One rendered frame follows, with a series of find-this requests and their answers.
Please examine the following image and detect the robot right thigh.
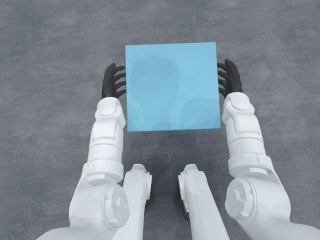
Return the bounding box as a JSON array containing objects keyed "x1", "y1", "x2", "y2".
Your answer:
[{"x1": 178, "y1": 169, "x2": 230, "y2": 240}]

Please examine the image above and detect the robot right hand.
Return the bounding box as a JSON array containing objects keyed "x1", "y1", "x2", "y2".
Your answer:
[{"x1": 217, "y1": 59, "x2": 243, "y2": 99}]

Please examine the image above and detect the robot left thigh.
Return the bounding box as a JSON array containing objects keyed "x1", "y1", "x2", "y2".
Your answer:
[{"x1": 111, "y1": 169, "x2": 152, "y2": 240}]

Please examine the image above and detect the robot right forearm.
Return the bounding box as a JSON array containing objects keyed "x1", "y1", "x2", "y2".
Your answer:
[{"x1": 222, "y1": 92, "x2": 291, "y2": 215}]

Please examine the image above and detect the robot right upper arm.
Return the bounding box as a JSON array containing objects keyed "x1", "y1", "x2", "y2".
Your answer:
[{"x1": 224, "y1": 176, "x2": 320, "y2": 240}]

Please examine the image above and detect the robot left hand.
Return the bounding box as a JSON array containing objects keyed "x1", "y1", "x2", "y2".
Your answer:
[{"x1": 101, "y1": 63, "x2": 127, "y2": 99}]

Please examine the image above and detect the robot left forearm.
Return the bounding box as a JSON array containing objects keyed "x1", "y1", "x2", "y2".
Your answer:
[{"x1": 69, "y1": 97, "x2": 126, "y2": 219}]

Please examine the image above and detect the robot left upper arm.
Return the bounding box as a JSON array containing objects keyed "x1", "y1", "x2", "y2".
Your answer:
[{"x1": 36, "y1": 183, "x2": 130, "y2": 240}]

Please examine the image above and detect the carton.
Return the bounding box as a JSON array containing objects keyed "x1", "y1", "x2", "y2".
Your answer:
[{"x1": 125, "y1": 42, "x2": 221, "y2": 132}]

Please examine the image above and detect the robot thigh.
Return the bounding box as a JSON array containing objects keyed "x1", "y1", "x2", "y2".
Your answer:
[
  {"x1": 111, "y1": 169, "x2": 152, "y2": 240},
  {"x1": 178, "y1": 169, "x2": 230, "y2": 240}
]

